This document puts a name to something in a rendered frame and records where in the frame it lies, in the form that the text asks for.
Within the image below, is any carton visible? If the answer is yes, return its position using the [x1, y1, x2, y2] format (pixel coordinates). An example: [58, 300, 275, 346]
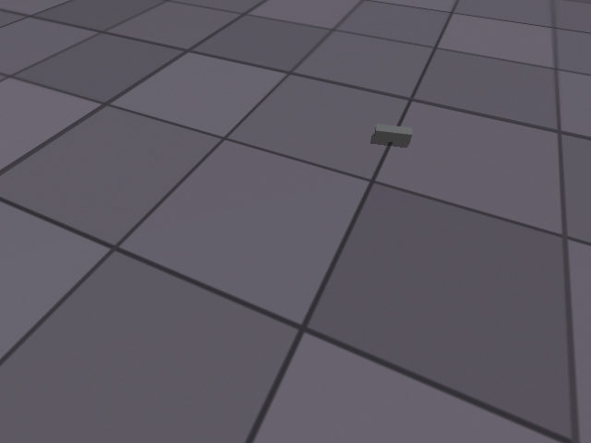
[374, 124, 412, 144]

